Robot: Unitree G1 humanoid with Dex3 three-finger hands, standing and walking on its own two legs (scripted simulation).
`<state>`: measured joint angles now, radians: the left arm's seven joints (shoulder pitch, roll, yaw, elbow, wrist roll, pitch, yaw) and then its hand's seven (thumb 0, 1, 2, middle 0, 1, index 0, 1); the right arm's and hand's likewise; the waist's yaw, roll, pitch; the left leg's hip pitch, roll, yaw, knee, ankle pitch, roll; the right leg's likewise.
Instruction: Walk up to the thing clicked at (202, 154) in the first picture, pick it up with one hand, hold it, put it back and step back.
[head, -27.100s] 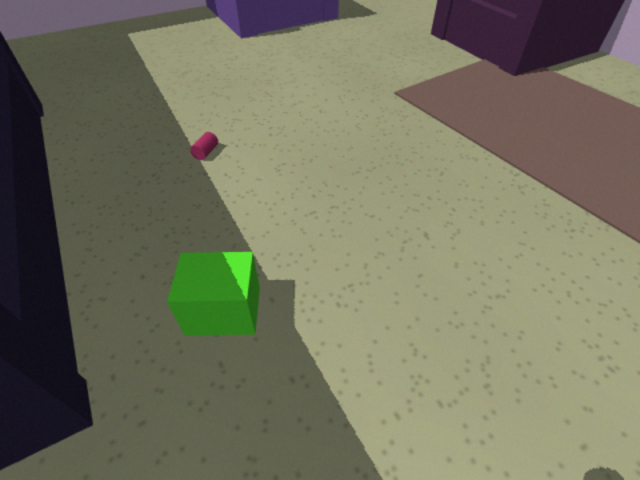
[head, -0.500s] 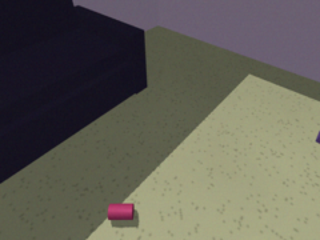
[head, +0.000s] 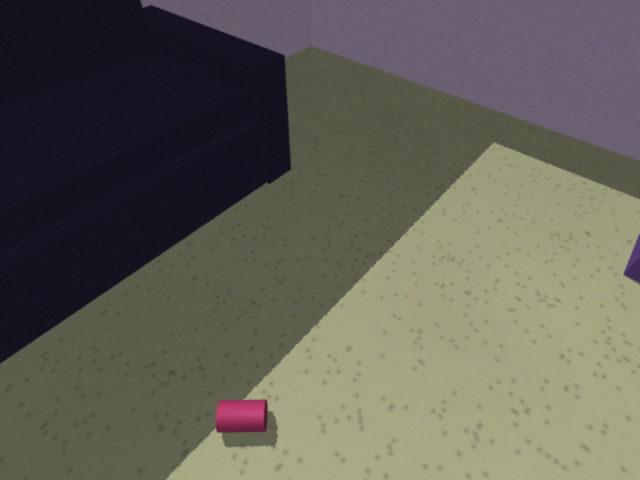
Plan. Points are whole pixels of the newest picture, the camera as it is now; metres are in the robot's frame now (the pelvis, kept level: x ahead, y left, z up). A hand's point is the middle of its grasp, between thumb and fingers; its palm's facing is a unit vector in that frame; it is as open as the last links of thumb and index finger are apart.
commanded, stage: stand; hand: left
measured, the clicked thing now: (242, 415) +0.46 +0.24 -0.74
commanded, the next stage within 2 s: rise first in 1.80 s
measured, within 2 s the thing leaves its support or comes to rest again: neither
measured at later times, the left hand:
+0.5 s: hand out of the picture +0.04 +0.26 -0.16, palm faces -0.03 -0.94 -0.34, open 7.4 cm
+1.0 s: hand out of the picture +0.05 +0.26 -0.16, palm faces -0.03 -0.94 -0.34, open 7.4 cm
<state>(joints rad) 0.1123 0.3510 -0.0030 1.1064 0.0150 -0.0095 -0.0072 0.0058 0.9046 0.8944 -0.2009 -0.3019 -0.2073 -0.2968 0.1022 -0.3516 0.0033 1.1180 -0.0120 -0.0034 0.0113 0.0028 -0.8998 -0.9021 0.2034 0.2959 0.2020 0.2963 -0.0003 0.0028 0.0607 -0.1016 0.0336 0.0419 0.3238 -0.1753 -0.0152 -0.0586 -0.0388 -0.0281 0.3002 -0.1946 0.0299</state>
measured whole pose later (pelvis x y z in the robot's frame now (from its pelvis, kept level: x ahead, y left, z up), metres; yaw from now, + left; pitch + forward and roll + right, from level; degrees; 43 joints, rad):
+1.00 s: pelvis -0.01 +0.00 +0.00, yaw +0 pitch -3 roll +0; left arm 0.13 0.35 -0.01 1.11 0.02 -0.01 -0.01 0.01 0.90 0.89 -0.20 -0.30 -0.21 -0.30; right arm 0.11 -0.35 0.00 1.13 -0.01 -0.01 0.01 0.00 -0.90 -0.90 0.20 0.30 0.20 0.30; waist 0.00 0.00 0.05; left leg -0.12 0.02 0.04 0.33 -0.16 -0.01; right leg -0.08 -0.05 -0.03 0.32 -0.19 0.03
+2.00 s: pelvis -0.01 +0.00 +0.00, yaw +1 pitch +0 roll +0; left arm 0.07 0.33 0.04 1.06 0.00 -0.03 0.00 0.01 0.83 0.91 -0.19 -0.37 -0.19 -0.37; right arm 0.17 -0.34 0.00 0.96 0.04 -0.03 -0.02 0.00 -0.91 -0.91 0.20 0.30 0.20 0.30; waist 0.00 0.01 0.06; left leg -0.22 0.03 0.02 0.41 -0.20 -0.01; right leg -0.17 -0.04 -0.05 0.39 -0.23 0.03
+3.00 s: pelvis -0.02 +0.00 -0.12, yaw +0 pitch +20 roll -3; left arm 0.29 0.34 0.12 0.37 0.26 0.24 0.01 0.00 -0.54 0.98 -0.07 -1.06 -0.07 -1.06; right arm 0.19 -0.23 -0.02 0.55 0.00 -0.16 -0.03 0.01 -0.88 -0.90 0.20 0.30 0.20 0.30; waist -0.03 0.02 -0.13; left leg -1.06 0.06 -0.03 1.26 -0.56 -0.01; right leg -0.99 -0.03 -0.05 1.22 -0.58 0.03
